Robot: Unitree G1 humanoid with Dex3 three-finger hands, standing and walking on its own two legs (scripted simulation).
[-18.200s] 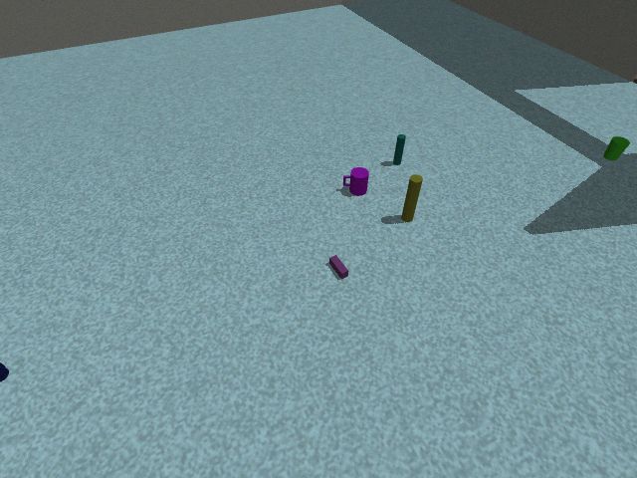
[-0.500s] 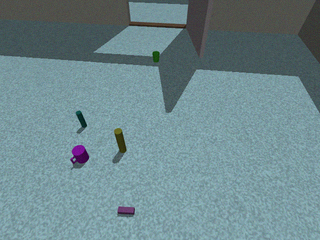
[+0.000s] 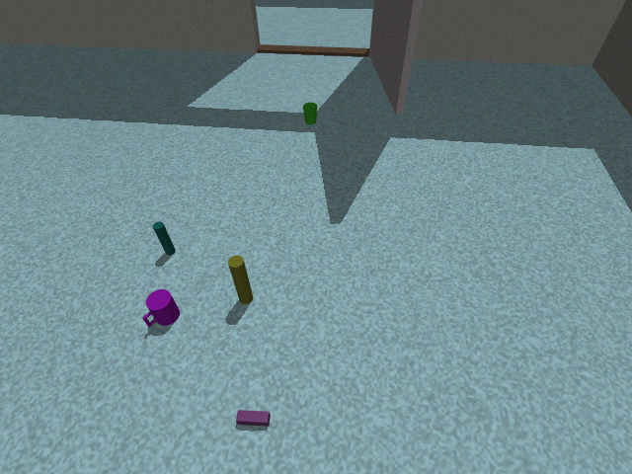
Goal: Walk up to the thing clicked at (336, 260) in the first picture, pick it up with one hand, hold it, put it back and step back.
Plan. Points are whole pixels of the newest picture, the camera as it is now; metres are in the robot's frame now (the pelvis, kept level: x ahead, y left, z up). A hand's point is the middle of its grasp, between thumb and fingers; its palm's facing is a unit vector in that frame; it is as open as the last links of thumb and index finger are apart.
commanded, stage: stand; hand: left
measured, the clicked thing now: (253, 418) +0.42 +0.23 -0.76
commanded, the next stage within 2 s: none
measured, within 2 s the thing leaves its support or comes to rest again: neither
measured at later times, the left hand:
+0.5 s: hand out of the picture +0.08 +0.24 -0.15, palm faces -0.02 -0.94 -0.35, open 7.4 cm
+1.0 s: hand out of the picture +0.08 +0.24 -0.15, palm faces -0.03 -0.94 -0.35, open 7.4 cm
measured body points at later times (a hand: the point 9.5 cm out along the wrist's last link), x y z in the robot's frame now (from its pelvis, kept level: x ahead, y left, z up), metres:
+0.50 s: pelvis +0.00 -0.01 +0.00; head +0.01 -0.02 +0.45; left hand +0.08 +0.29 -0.13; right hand +0.07 -0.31 -0.14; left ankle +0.02 +0.13 -0.75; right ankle -0.01 -0.12 -0.75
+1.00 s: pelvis +0.01 -0.01 +0.00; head +0.02 -0.02 +0.45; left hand +0.09 +0.29 -0.13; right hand +0.08 -0.31 -0.14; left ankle +0.02 +0.13 -0.75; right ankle -0.01 -0.12 -0.75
